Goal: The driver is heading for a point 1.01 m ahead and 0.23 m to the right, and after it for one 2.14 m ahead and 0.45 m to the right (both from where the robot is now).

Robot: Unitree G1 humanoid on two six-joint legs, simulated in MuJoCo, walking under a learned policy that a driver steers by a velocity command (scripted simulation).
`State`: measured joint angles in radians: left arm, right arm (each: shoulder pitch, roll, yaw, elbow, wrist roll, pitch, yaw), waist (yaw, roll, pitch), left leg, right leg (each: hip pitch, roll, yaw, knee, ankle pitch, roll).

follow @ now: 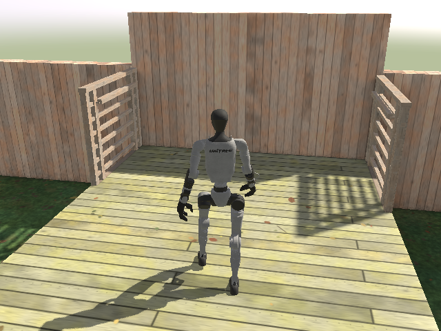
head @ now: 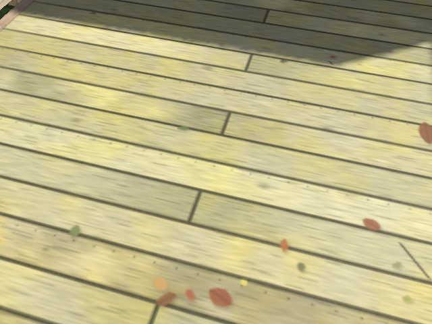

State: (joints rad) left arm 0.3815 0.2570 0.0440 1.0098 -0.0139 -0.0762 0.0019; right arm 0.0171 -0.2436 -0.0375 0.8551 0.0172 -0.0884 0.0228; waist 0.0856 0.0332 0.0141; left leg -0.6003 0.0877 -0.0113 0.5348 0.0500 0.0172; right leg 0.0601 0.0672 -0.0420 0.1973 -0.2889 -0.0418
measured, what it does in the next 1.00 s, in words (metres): walks ahead: left foot, then right foot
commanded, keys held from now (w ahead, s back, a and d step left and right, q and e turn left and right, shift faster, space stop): w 0.94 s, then w+e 0.06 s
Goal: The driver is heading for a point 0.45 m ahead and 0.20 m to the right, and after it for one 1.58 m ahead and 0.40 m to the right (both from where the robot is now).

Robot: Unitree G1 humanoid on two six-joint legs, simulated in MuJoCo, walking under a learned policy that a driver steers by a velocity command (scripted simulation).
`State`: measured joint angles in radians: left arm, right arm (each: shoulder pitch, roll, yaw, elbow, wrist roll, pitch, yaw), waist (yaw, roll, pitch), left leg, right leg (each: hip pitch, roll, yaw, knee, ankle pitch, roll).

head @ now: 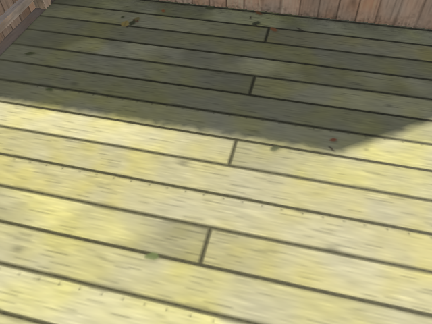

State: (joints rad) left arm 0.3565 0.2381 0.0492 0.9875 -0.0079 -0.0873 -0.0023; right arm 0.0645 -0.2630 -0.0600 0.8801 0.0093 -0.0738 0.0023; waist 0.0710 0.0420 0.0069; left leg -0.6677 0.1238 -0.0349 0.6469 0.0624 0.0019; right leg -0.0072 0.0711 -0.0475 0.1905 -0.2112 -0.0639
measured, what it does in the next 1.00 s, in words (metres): walks ahead, turning right: left foot, then right foot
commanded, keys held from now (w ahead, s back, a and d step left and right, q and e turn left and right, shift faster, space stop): w+e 0.72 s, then w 0.28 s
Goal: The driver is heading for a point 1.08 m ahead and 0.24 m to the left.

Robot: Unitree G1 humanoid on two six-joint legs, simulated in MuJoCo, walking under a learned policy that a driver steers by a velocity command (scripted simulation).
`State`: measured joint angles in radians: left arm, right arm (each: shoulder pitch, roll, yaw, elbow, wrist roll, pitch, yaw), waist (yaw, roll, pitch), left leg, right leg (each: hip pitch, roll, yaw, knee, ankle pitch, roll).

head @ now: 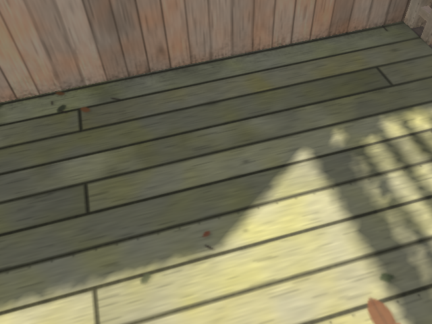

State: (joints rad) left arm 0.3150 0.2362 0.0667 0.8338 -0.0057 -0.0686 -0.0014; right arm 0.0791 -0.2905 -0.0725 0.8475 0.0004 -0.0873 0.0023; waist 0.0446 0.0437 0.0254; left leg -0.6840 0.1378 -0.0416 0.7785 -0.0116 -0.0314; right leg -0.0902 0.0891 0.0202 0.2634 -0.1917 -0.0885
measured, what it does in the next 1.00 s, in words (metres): walks ahead: left foot, then right foot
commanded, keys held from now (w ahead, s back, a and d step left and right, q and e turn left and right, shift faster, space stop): w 0.86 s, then w+q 0.14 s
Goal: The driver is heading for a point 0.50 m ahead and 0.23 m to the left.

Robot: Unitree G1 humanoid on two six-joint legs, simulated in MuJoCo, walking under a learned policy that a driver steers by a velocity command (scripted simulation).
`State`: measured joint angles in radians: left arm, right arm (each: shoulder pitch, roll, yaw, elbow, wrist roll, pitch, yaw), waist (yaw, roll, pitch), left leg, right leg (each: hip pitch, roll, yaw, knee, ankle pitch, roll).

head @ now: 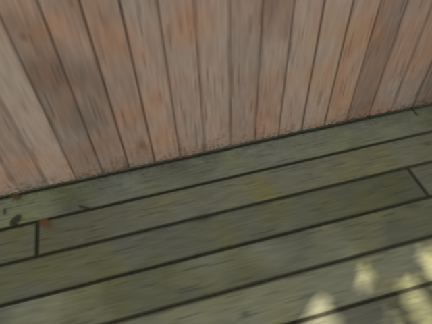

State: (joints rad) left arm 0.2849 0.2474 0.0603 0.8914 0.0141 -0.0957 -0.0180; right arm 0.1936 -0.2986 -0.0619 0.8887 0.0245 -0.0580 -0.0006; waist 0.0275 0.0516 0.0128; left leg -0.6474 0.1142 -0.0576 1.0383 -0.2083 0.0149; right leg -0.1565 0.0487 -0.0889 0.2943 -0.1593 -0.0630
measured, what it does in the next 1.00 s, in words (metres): walks ahead, turning left: left foot, then right foot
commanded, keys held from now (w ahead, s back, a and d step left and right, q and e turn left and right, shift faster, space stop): w+q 0.52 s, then no key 0.48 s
